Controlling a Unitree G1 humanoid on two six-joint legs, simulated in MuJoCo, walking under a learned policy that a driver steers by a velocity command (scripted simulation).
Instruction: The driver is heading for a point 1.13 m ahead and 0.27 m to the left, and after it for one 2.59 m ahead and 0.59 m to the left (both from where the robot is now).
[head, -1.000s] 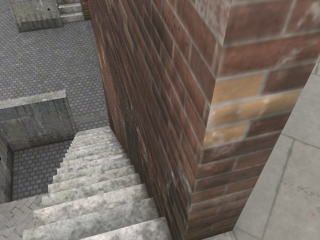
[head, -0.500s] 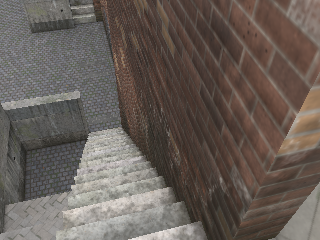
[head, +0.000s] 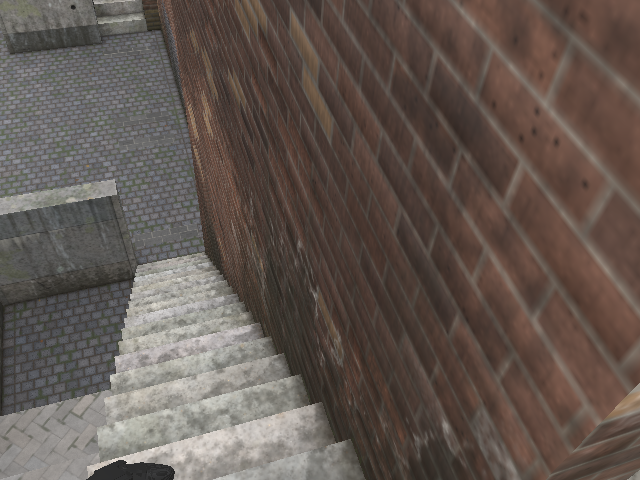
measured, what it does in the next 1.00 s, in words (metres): walks ahead: left foot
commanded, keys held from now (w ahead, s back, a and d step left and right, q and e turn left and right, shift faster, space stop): shift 0.66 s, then w+shift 0.34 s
